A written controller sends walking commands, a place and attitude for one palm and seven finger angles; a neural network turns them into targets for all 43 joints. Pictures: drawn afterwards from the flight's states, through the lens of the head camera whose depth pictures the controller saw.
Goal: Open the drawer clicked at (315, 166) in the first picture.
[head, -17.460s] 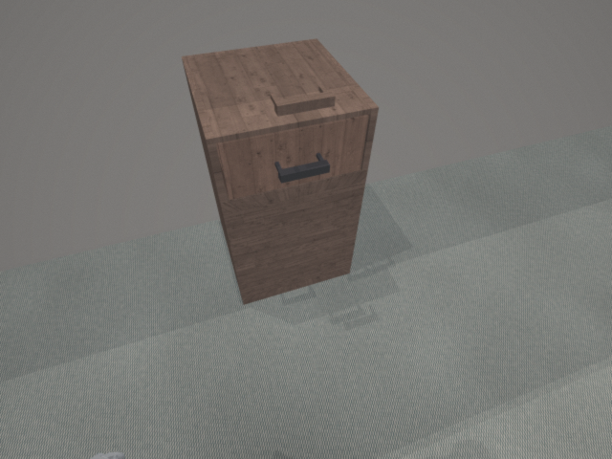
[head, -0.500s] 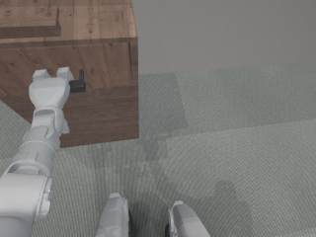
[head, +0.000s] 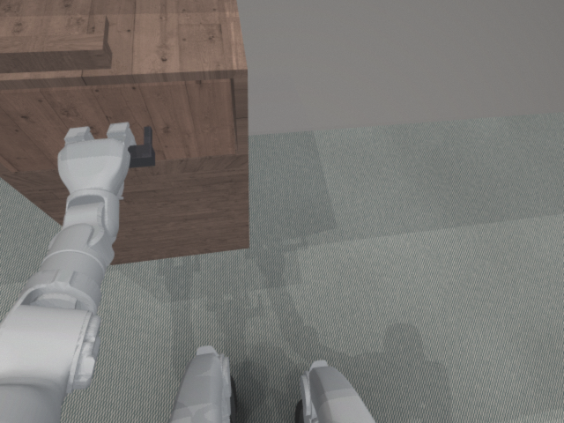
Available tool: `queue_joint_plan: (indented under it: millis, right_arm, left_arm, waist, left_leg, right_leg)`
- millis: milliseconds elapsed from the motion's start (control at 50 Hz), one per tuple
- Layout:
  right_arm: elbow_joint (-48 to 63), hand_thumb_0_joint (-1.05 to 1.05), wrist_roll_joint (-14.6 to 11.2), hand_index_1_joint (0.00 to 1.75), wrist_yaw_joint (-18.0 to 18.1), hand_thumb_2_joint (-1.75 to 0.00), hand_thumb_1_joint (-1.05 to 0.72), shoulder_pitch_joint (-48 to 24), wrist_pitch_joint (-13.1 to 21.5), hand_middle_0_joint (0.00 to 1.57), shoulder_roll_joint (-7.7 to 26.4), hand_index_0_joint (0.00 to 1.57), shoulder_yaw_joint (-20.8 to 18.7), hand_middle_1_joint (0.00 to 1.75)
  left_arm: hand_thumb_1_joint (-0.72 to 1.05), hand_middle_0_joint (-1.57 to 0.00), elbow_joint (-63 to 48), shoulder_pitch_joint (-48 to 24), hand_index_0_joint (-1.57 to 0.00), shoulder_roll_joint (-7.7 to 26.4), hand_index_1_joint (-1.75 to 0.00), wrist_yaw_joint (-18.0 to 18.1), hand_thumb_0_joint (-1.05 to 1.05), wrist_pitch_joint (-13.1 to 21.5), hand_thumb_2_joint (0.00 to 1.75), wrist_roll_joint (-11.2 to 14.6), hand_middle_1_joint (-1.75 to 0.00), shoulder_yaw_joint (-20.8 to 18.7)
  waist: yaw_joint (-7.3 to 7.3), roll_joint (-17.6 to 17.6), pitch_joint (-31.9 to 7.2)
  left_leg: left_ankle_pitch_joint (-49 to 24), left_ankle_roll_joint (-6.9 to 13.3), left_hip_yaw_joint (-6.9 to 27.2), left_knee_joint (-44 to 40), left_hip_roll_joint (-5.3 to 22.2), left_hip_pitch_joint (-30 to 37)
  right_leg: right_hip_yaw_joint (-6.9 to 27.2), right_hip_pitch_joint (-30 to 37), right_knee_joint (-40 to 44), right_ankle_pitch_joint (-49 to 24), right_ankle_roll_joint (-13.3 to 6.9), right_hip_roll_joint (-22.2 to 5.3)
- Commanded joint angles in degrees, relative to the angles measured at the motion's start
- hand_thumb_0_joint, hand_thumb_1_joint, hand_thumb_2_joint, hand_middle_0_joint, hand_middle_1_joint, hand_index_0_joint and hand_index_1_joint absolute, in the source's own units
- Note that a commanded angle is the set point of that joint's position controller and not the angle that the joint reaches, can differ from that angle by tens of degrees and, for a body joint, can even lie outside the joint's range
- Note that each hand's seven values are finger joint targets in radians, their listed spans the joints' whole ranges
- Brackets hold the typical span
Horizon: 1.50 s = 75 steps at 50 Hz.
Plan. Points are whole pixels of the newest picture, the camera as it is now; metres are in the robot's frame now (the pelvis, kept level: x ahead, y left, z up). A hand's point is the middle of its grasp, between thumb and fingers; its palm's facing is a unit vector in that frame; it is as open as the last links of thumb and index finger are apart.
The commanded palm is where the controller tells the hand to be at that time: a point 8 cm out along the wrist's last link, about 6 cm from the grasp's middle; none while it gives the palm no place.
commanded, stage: close the thumb around the handle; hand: left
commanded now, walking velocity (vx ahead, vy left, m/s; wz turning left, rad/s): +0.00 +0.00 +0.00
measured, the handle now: (109, 147) +0.53 +0.25 -0.02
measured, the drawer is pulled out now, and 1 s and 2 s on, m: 0.00 0.08 0.20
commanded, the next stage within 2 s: pull the drawer open in 0.18 s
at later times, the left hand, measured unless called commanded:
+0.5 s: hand (111, 189) +0.46 +0.25 -0.04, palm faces -0.04 -0.05 -1.00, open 5.8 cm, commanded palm +0.43 +0.23 +0.02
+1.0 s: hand (109, 230) +0.39 +0.24 -0.04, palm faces -0.04 -0.05 -1.00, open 5.8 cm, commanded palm +0.37 +0.22 +0.02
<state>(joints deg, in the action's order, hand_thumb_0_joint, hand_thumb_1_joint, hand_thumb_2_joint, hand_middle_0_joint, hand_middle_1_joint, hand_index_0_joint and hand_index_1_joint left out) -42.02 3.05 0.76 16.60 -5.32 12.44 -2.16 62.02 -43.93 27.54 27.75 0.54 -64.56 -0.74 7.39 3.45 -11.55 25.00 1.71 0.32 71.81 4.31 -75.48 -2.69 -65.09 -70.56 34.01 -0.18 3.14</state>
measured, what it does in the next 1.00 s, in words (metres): stands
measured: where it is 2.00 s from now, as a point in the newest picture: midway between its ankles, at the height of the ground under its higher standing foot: outside the picture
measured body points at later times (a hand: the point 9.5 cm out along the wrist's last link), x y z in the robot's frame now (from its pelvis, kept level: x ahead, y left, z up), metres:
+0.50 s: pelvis +0.01 +0.00 +0.01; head +0.15 +0.02 +0.44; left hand +0.46 +0.25 +0.02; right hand +0.04 -0.27 -0.12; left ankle +0.07 +0.10 -0.62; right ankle -0.01 -0.13 -0.62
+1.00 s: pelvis +0.02 +0.00 +0.02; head +0.12 +0.01 +0.46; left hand +0.39 +0.24 +0.02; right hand +0.12 -0.26 -0.11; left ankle +0.07 +0.10 -0.62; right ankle -0.01 -0.13 -0.62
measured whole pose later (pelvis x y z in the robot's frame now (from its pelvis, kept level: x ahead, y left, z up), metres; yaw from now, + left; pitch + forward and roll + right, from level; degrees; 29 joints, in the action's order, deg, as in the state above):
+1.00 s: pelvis +0.02 +0.00 +0.02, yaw +1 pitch +24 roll -3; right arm -40.1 2.8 0.1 12.1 -7.3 12.1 -3.7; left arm 48.5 -23.8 19.8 32.5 0.0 -64.1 2.6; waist 2.7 2.8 -12.3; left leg 25.3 1.3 -0.7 66.4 3.5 -65.3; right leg -1.7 -55.3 -65.3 34.1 -0.4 2.5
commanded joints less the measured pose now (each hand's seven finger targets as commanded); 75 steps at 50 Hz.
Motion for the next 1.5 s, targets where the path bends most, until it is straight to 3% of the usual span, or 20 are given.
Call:
queue_joint_plan:
  millis: [0,40,120,260,400,440,580,620,660,700,760,780,880,920,960,1180,1260,1340,1400,1480]
  right_arm:
    - [2.7,0.00,0.0,0.30,0.6,-0.90,-0.90,8.9,0.5,0.20,10.5,0.20,-3.8,0.30]
    - [2.6,0.00,0.0,0.30,0.5,-0.90,-0.90,8.8,0.6,0.20,10.4,0.20,-3.9,0.30]
    - [2.3,0.00,0.1,0.30,0.5,-0.90,-0.90,8.7,0.7,0.20,10.5,0.20,-3.9,0.30]
    - [2.2,0.00,0.1,0.30,0.5,-0.90,-0.90,9.0,0.7,0.20,10.4,0.20,-4.2,0.30]
    - [3.3,0.00,-0.2,0.30,0.0,-0.90,-0.90,7.6,0.2,0.20,9.9,0.20,-4.3,0.30]
    - [3.4,0.00,-0.2,0.30,0.0,-0.90,-0.90,7.3,-0.1,0.20,10.0,0.20,-4.3,0.30]
    - [4.0,0.00,-0.1,0.30,-0.2,-0.90,-0.90,5.7,-0.7,0.20,9.4,0.20,-4.7,0.30]
    - [4.0,0.00,0.0,0.30,-0.4,-0.90,-0.90,5.3,-0.7,0.20,9.2,0.20,-4.9,0.30]
    - [4.4,0.00,0.0,0.30,-0.4,-0.90,-0.90,4.8,-0.9,0.20,9.2,0.20,-4.9,0.30]
    - [4.4,0.00,-0.1,0.30,-0.4,-0.90,-0.90,4.1,-1.0,0.20,9.1,0.20,-4.9,0.30]
    - [4.6,0.00,0.0,0.30,-0.4,-0.90,-0.90,3.5,-1.0,0.20,9.0,0.20,-5.0,0.30]
    - [4.7,0.00,-0.1,0.30,-0.4,-0.90,-0.90,2.9,-1.1,0.20,8.9,0.20,-5.0,0.30]
    - [5.5,0.00,-0.2,0.30,-0.4,-0.90,-0.90,1.6,-1.1,0.20,8.5,0.20,-4.9,0.30]
    - [6.1,0.00,-0.2,0.30,-0.2,-0.90,-0.90,1.0,-1.0,0.20,8.6,0.20,-4.7,0.30]
    - [6.4,0.00,-0.2,0.30,-0.1,-0.90,-0.90,0.5,-1.0,0.20,8.3,0.20,-4.7,0.30]
    - [7.8,0.00,-0.1,0.30,-0.1,-0.90,-0.90,-2.6,-0.5,0.20,8.0,0.20,-4.4,0.30]
    - [8.2,0.00,-0.2,0.30,0.1,-0.90,-0.90,-3.1,-0.2,0.20,7.9,0.20,-4.4,0.30]
    - [8.8,0.00,-0.3,0.30,-0.1,-0.90,-0.90,-4.4,0.1,0.20,7.7,0.20,-4.1,0.30]
    - [9.2,0.00,-0.2,0.30,0.2,-0.90,-0.90,-4.9,0.3,0.20,7.7,0.20,-4.0,0.30]
    - [9.5,0.00,-0.3,0.30,0.2,-0.90,-0.90,-5.9,0.7,0.20,7.7,0.20,-3.8,0.30]
  left_arm:
    - [0.90,-0.40,-10.1,-19.8,-0.40,12.4,-1.35,2.1,0.00,0.4,0.90,0.1,-1.35,-2.9]
    - [0.90,-0.40,-10.8,-20.2,-0.40,11.3,-1.35,2.2,0.00,0.6,0.90,0.0,-1.35,-2.2]
    - [0.90,-0.40,-10.8,-20.5,-0.40,12.5,-1.35,2.4,0.00,0.6,0.90,0.6,-1.35,-3.2]
    - [0.90,-0.40,-11.0,-18.8,-0.40,10.9,-1.35,2.5,0.00,0.7,0.90,0.6,-1.35,-2.5]
    - [0.90,-0.40,-13.3,-9.4,-0.40,8.8,-1.35,2.5,0.00,1.1,0.90,1.6,-1.35,-2.8]
    - [0.90,-0.40,-13.9,-6.7,-0.40,9.8,-1.35,2.6,0.00,1.4,0.90,1.5,-1.35,-3.9]
    - [0.90,-0.40,-18.2,-0.4,-0.40,6.5,-1.35,4.6,0.00,1.8,0.90,1.0,-1.35,-3.2]
    - [0.90,-0.40,-18.9,0.1,-0.40,4.0,-1.35,5.1,0.00,1.6,0.90,1.3,-1.35,-1.8]
    - [0.90,-0.40,-19.5,2.3,-0.40,4.2,-1.35,5.8,0.00,1.4,0.90,1.1,-1.35,-2.2]
    - [0.90,-0.40,-19.6,1.6,-0.40,3.1,-1.35,6.3,0.00,1.1,0.90,0.8,-1.35,-1.0]
    - [0.90,-0.40,-20.1,2.4,-0.40,1.7,-1.35,7.1,0.00,0.5,0.90,0.5,-1.35,-0.5]
    - [0.90,-0.40,-21.1,1.3,-0.40,0.7,-1.35,7.2,0.00,0.5,0.90,0.6,-1.35,0.6]
    - [0.90,-0.40,-23.1,3.6,-0.40,-1.2,-1.35,7.4,0.00,0.1,0.90,1.0,-1.35,1.8]
    - [0.90,-0.40,-23.2,6.9,-0.40,0.9,-1.35,7.3,0.00,0.0,0.90,1.1,-1.35,-0.2]
    - [0.90,-0.40,-24.2,8.2,-0.40,-1.5,-1.35,7.2,0.00,0.2,0.90,1.1,-1.35,1.5]
    - [0.90,-0.40,-29.7,16.0,-0.40,-1.9,-1.35,8.4,0.00,0.1,0.90,0.6,-1.35,1.5]
    - [0.90,-0.40,-31.3,19.9,-0.40,-0.9,-1.35,8.6,0.00,-0.6,0.90,1.0,-1.35,0.3]
    - [0.90,-0.40,-34.9,23.9,-0.40,-1.8,-1.35,8.9,0.00,-1.1,0.90,1.1,-1.35,0.8]
    - [0.90,-0.40,-35.3,26.3,-0.40,-2.1,-1.35,9.0,0.00,-1.7,0.90,1.3,-1.35,0.9]
    - [0.90,-0.40,-37.3,25.8,-0.40,-2.7,-1.35,9.3,0.00,-2.1,0.90,1.1,-1.35,1.7]
  waist:
    - [0.53,4.6,-27.8]
    - [0.53,6.3,-28.4]
    - [0.70,5.3,-27.5]
    - [0.36,5.0,-28.3]
    - [-2.26,5.1,-28.1]
    - [-2.86,3.8,-28.4]
    - [-3.78,2.8,-27.3]
    - [-3.38,3.0,-26.1]
    - [-3.95,2.5,-25.4]
    - [-3.24,1.1,-24.2]
    - [-3.66,3.0,-24.2]
    - [-3.09,2.7,-24.7]
    - [-3.46,2.1,-24.2]
    - [-4.57,1.5,-23.6]
    - [-4.34,1.4,-23.4]
    - [-5.34,1.2,-22.3]
    - [-5.87,-0.8,-21.1]
    - [-6.62,0.7,-22.3]
    - [-6.21,-1.0,-19.0]
    - [-6.02,-0.3,-18.4]
  left_leg:
    - [-16.9,0.7,1.8,-5.6,-2.1,34.6]
    - [-17.6,0.4,2.3,-5.9,-1.9,36.4]
    - [-16.4,0.5,2.1,-6.0,-1.9,35.4]
    - [-18.3,0.5,2.0,-6.0,-1.9,36.4]
    - [-20.0,0.3,1.1,-7.5,-2.0,37.8]
    - [-21.3,0.3,1.0,-7.6,-2.1,37.9]
    - [-23.5,0.1,0.4,-8.5,-2.2,39.3]
    - [-23.7,0.1,0.7,-8.9,-2.3,39.9]
    - [-23.1,0.1,0.3,-9.2,-2.4,39.6]
    - [-21.5,0.2,0.4,-9.6,-2.5,38.8]
    - [-22.3,-0.1,0.9,-10.2,-2.5,41.3]
    - [-21.7,0.0,0.7,-10.1,-2.5,41.5]
    - [-21.8,0.1,0.7,-10.7,-2.7,42.3]
    - [-21.3,0.0,0.7,-11.0,-2.9,41.3]
    - [-20.7,0.2,0.3,-11.0,-3.0,41.3]
    - [-18.6,0.2,-0.2,-11.2,-3.4,40.1]
    - [-17.7,0.4,-0.4,-11.3,-3.5,38.9]
    - [-18.0,0.3,-0.5,-11.6,-3.6,39.9]
    - [-16.4,0.4,-0.5,-11.7,-3.6,38.1]
    - [-14.5,0.4,-0.3,-11.9,-3.6,38.2]
  right_leg:
    - [-0.7,1.2,10.5,-18.3,-1.7,1.8]
    - [-1.0,-0.3,10.1,-17.8,-1.8,1.8]
    - [-0.9,0.6,10.3,-17.4,-1.8,1.8]
    - [-0.9,1.1,10.5,-18.9,-1.7,1.9]
    - [-0.8,4.6,11.3,-20.8,-2.0,2.0]
    - [-0.7,5.8,11.1,-22.6,-1.9,1.9]
    - [-0.5,8.0,11.7,-25.4,-2.0,1.8]
    - [-0.7,7.5,12.1,-24.9,-2.1,1.8]
    - [-0.6,8.4,12.4,-25.0,-2.1,1.8]
    - [-0.6,8.6,12.9,-24.3,-2.0,1.7]
    - [-1.0,7.0,13.0,-23.0,-2.3,1.7]
    - [-0.8,7.0,13.4,-22.8,-2.1,1.6]
    - [-0.8,8.3,14.0,-23.2,-2.1,1.5]
    - [-0.7,9.8,14.0,-23.2,-2.4,1.5]
    - [-0.7,10.1,14.3,-23.3,-2.2,1.4]
    - [-0.2,11.6,14.6,-23.0,-2.2,1.2]
    - [0.0,13.2,14.8,-23.1,-2.2,1.3]
    - [0.0,13.7,14.7,-23.2,-2.3,1.2]
    - [0.1,13.8,15.2,-22.6,-2.3,1.2]
    - [-0.1,12.1,15.2,-19.6,-2.2,1.0]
